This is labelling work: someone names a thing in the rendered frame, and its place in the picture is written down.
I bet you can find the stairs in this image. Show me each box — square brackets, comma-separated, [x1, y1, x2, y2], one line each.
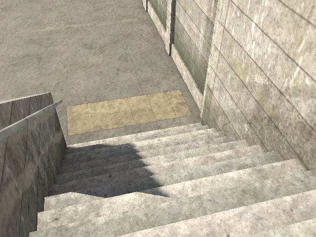
[29, 122, 316, 237]

